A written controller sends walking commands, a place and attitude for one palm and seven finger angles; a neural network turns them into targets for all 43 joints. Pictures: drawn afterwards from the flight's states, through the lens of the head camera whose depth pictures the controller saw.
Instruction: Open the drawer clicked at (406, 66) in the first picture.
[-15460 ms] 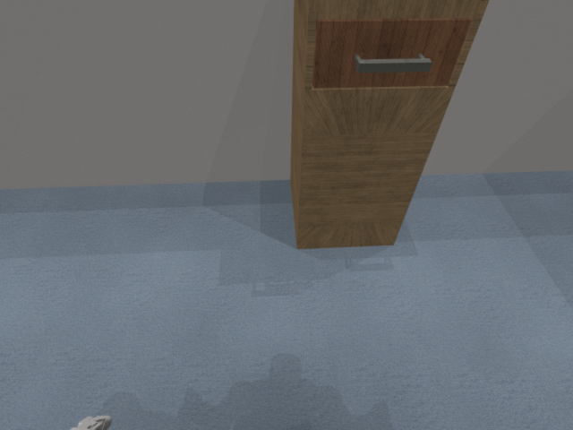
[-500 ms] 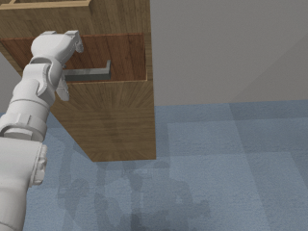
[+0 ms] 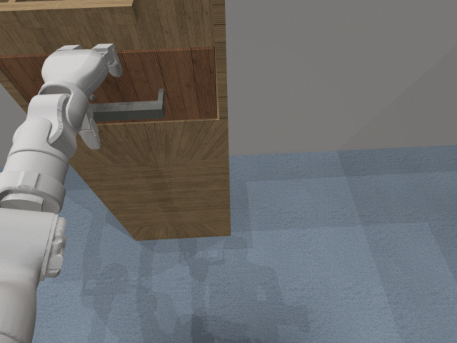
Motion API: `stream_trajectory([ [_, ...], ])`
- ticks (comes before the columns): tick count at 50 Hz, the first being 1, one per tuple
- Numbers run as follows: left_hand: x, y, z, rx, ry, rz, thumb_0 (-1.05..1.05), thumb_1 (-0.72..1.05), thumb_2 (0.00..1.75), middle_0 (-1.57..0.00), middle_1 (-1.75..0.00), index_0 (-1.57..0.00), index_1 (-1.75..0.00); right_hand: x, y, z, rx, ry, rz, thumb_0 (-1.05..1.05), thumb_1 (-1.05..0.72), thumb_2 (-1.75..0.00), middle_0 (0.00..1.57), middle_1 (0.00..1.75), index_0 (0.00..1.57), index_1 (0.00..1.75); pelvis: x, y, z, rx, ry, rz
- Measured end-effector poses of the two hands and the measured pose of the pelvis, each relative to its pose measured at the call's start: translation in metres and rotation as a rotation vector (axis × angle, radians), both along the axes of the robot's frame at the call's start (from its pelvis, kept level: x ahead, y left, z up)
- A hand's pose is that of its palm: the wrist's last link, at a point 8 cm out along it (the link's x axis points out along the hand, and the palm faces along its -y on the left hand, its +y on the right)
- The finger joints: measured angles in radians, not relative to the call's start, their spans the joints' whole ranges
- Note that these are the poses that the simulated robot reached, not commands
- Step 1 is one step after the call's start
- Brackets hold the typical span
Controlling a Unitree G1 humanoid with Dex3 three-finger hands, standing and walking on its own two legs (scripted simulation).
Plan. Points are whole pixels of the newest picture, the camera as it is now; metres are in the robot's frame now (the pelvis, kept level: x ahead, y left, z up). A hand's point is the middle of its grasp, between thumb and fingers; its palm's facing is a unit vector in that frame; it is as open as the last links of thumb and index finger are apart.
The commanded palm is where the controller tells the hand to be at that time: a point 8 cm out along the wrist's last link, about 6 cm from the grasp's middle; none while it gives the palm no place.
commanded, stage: lower the fingers behind the handle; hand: left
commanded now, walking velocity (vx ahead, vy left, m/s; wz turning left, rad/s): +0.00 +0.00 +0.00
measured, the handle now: (117, 103) +0.55 +0.21 +0.09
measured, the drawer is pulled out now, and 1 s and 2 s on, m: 0.00 0.00 0.00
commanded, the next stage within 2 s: close the thumb around the handle in 1.62 s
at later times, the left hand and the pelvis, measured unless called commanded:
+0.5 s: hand (109, 111) +0.50 +0.21 +0.11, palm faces -0.03 +0.00 -1.00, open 13.8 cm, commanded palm +0.48 +0.22 +0.17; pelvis +0.00 -0.01 +0.00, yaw +0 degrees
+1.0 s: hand (111, 123) +0.50 +0.22 +0.08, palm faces -0.03 +0.01 -1.00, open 13.9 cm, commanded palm +0.48 +0.22 +0.13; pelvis -0.01 -0.01 -0.01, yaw +0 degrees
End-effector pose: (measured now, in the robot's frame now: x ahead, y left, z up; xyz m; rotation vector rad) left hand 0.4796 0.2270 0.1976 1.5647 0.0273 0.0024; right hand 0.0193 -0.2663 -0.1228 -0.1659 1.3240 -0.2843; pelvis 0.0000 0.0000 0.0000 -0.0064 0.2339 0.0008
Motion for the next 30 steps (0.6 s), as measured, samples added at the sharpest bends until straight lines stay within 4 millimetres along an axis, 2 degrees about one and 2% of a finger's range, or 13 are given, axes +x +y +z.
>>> stream_trajectory([
  [14,0.003,-0.012,-0.008,0.003,-0.018,0.016,0.0,-0.49,0.3,-0.33,-1.21,-0.33,-1.22,0.016,-0.002,-0.002,0.007,-0.034,0.024,0.0,-0.91,-0.9,0.2,0.3,0.2,0.3,0.0,-0.002,-0.002,0.001,0.013,0.006],
  [19,0.003,-0.013,-0.021,0.007,0.026,0.032,0.0,-0.49,0.3,-0.32,-1.21,-0.32,-1.21,0.02,-0.004,-0.002,0.003,-0.054,0.023,0.0,-0.91,-0.9,0.2,0.3,0.2,0.3,-0.002,-0.005,-0.003,0.003,0.014,0.004],
  [30,-0.002,-0.015,-0.035,0.007,-0.009,0.003,0.0,-0.49,0.3,-0.32,-1.2,-0.32,-1.2,0.008,-0.012,-0.004,-0.012,-0.03,0.018,0.0,-0.91,-0.9,0.2,0.3,0.2,0.3,-0.004,-0.009,-0.005,0.003,0.026,0.002],
])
